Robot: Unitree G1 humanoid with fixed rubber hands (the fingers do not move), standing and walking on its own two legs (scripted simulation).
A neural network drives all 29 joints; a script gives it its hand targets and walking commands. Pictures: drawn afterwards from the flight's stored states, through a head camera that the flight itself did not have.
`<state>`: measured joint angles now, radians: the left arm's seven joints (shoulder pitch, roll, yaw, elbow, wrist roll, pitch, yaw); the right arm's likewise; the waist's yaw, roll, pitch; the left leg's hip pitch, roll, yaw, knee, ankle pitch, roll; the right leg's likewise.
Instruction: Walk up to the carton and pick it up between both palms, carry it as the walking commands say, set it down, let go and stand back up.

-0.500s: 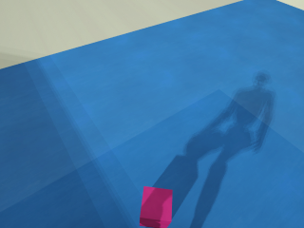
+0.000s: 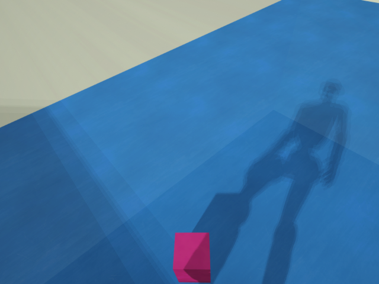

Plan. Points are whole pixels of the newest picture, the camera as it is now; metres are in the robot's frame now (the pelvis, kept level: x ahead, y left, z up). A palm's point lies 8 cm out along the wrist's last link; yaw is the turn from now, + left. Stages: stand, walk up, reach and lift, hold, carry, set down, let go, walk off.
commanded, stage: walk up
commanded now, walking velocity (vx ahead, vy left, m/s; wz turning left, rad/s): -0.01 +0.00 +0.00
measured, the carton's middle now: (193, 258) +0.38 +0.05 -0.66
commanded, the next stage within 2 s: none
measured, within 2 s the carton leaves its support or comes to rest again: neither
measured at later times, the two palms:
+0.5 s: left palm out of the picture -0.01 +0.24 -0.15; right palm out of the picture +0.02 -0.22 -0.14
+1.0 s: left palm out of the picture -0.05 +0.28 -0.14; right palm out of the picture +0.00 -0.22 -0.14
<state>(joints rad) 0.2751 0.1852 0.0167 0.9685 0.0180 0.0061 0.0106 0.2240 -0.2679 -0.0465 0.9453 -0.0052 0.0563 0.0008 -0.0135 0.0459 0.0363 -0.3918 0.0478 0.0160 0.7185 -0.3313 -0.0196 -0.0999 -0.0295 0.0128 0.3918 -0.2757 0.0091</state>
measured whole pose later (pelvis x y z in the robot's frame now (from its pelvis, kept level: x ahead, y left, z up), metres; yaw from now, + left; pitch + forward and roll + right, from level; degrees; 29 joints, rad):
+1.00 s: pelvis -0.02 +0.04 +0.00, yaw +1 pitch +0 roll +1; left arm 0.35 0.20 0.03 1.03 0.03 0.01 0.06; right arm 0.28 -0.23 -0.02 1.04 -0.01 0.03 -0.02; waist 0.02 -0.01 0.03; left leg -0.33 0.00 0.05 0.74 -0.39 -0.02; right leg -0.16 -0.09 0.01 0.44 -0.27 0.06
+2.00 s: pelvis -0.01 +0.07 -0.01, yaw -4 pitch -1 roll +0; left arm 0.29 0.14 0.01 1.02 0.01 0.01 0.03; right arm 0.28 -0.16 0.00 1.08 -0.01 0.00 -0.04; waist -0.02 -0.01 0.04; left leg -0.16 0.01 0.16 0.45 -0.26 0.04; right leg -0.19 0.00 0.01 0.48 -0.26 0.00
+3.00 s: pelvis -0.01 +0.06 -0.01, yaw -8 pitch -1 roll +1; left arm 0.23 0.16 0.02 0.97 0.01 0.02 0.02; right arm 0.28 -0.19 -0.02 1.03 0.00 0.02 -0.05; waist -0.03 -0.01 0.05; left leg -0.18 0.05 0.22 0.50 -0.31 0.02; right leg -0.24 0.04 0.07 0.55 -0.29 -0.02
